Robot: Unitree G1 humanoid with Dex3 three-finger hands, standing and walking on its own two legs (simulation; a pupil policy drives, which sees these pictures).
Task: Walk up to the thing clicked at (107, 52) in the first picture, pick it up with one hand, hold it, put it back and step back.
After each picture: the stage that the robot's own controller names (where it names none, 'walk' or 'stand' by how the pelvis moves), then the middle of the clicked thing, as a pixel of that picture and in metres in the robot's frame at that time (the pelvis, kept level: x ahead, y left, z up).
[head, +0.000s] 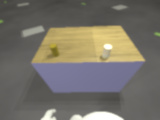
stand; (106, 51) +0.62 -0.07 +0.01
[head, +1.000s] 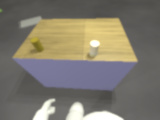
sink last; (94, 48) +0.55 +0.05 +0.04
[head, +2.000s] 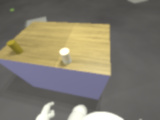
stand; (66, 56) +0.44 +0.26 +0.04
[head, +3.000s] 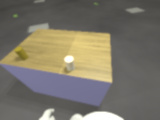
stand; (70, 63) +0.43 +0.23 +0.01
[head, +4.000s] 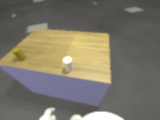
stand; (68, 64) +0.42 +0.23 +0.00
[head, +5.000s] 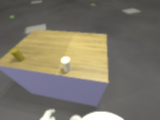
stand; (66, 64) +0.43 +0.25 +0.00
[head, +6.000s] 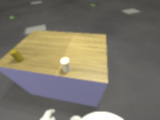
stand; (66, 65) +0.42 +0.25 +0.00
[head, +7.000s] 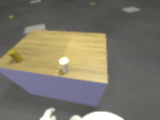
rise first; (65, 65) +0.41 +0.26 +0.00
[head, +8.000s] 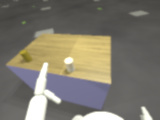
rise first; (69, 65) +0.43 +0.26 +0.01
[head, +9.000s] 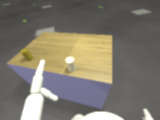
go down; (71, 64) +0.43 +0.25 +0.01
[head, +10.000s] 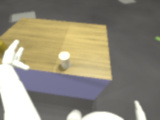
go down; (65, 60) +0.42 +0.22 +0.03
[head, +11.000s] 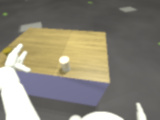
approach; (65, 64) +0.42 +0.23 +0.02
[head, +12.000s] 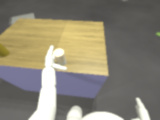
close; (60, 57) +0.43 +0.25 +0.05
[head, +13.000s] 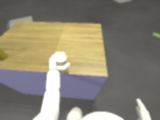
lift; (62, 63) +0.39 +0.22 +0.05
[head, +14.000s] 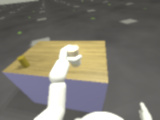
lift; (74, 56) +0.36 +0.15 +0.22
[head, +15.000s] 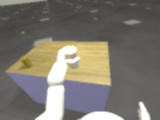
hold; (72, 58) +0.34 +0.16 +0.22
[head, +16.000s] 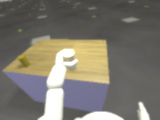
hold; (70, 61) +0.34 +0.17 +0.19
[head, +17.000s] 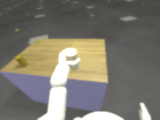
crouch; (73, 60) +0.35 +0.16 +0.18
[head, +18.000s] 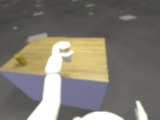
crouch; (66, 53) +0.40 +0.21 +0.19
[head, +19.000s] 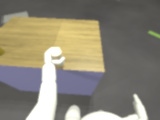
lower; (58, 58) +0.43 +0.24 +0.05
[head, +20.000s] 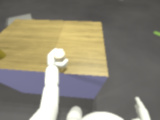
lower; (61, 59) +0.41 +0.23 +0.06
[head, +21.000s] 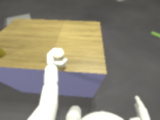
lower; (60, 59) +0.42 +0.24 +0.06
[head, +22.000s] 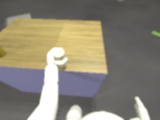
lower; (60, 58) +0.42 +0.24 +0.06
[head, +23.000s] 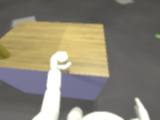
loosen; (64, 62) +0.40 +0.22 +0.06
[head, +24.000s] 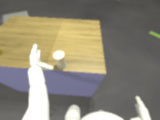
withdraw; (60, 60) +0.41 +0.22 +0.06
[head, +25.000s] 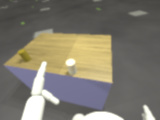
sink last; (71, 67) +0.40 +0.23 +0.03
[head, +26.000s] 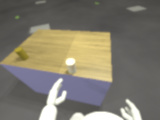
stand; (71, 66) +0.40 +0.22 +0.01
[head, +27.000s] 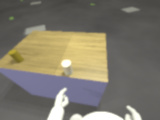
stand; (67, 67) +0.39 +0.23 +0.01
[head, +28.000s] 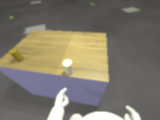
stand; (68, 67) +0.39 +0.23 +0.01
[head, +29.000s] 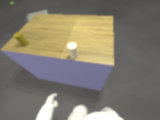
walk; (73, 50) +0.50 +0.20 +0.03
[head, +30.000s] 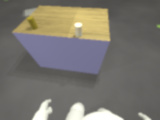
walk; (78, 30) +0.76 +0.21 +0.03
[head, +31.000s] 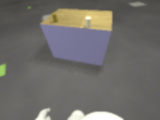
stand; (88, 22) +1.11 +0.19 +0.03
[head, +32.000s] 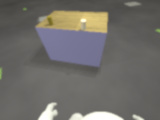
stand; (83, 25) +1.07 +0.23 +0.01
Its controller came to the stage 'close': yes
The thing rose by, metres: 0.22
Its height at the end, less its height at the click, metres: +0.00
